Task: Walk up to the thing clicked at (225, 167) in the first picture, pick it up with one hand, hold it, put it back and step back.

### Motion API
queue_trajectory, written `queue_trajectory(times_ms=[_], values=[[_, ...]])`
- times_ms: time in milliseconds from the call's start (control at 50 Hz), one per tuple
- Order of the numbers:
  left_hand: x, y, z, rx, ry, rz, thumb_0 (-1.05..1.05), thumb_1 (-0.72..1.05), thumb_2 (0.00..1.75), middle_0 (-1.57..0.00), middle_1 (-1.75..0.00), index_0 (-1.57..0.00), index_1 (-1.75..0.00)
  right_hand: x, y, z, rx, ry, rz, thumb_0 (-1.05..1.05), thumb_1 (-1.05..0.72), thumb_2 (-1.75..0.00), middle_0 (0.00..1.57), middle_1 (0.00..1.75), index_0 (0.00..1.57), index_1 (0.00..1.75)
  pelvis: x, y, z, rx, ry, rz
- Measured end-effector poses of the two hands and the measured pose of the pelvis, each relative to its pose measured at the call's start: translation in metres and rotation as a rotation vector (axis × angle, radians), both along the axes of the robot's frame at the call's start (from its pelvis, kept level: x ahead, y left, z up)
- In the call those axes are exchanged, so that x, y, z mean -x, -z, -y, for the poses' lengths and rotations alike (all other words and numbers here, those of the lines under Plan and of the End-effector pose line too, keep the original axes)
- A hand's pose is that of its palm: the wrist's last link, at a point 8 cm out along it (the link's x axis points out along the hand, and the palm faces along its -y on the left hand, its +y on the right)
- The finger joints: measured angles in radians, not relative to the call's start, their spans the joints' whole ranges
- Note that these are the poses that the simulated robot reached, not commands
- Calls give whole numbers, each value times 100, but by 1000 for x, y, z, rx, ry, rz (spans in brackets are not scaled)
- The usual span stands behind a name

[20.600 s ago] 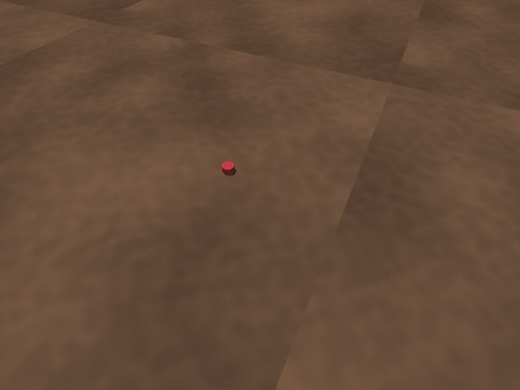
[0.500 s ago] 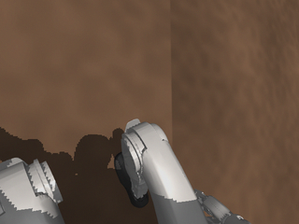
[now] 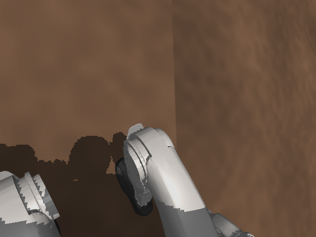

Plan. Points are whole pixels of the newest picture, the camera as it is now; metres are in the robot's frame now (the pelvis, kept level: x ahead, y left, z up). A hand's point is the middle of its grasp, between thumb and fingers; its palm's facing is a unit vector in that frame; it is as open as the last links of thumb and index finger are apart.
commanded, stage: close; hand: left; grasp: from above
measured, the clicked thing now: out of the picture +0.46 +0.32 -0.29
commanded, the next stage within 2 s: settle in 1.50 s
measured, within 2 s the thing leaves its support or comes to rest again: leaves its support in 1.88 s
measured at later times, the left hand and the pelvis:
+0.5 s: hand out of the picture +0.45 +0.31 -0.27, palm faces -0.44 -0.18 -0.88, open 12.2 cm; pelvis +0.00 +0.00 +0.00, yaw -1 degrees
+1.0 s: hand out of the picture +0.45 +0.31 -0.27, palm faces -0.43 -0.16 -0.89, open 9.8 cm; pelvis -0.01 +0.00 +0.00, yaw -1 degrees
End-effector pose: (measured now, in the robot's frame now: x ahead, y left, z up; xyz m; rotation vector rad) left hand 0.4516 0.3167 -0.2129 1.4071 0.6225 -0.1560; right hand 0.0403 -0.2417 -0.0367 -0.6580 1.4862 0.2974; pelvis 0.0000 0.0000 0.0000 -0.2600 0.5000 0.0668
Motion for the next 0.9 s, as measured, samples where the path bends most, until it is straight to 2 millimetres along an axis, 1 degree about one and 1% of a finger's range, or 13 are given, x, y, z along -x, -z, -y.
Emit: queue_trajectory(times_ms=[80,260,500,600,900], values=[[1,1,2,3,20,4,0,-44,90,-10,-104,-12,-102,-3,0,0,-2,-16,5,0,-91,-90,20,30,20,30,1,0,0,2,0,7],[-2,0,7,-4,21,43,0,-32,81,-16,-104,-20,-100,-7,-3,0,-5,-39,30,0,-90,-90,20,30,20,30,4,0,-1,6,6,16],[-3,2,1,-16,-32,14,0,-19,69,-25,-97,-30,-92,2,-10,1,5,-13,17,0,-91,-90,20,30,20,30,4,-3,-2,9,5,10],[-4,1,-1,-10,-19,13,0,-14,65,-28,-95,-33,-89,5,-11,-1,6,-7,0,0,-91,-90,20,30,20,30,4,-5,-2,10,5,9],[-1,-2,0,-9,25,24,0,4,56,-40,-86,-47,-80,-1,-8,-7,-3,-28,21,0,-90,-90,20,30,20,30,6,-5,-3,15,6,17]])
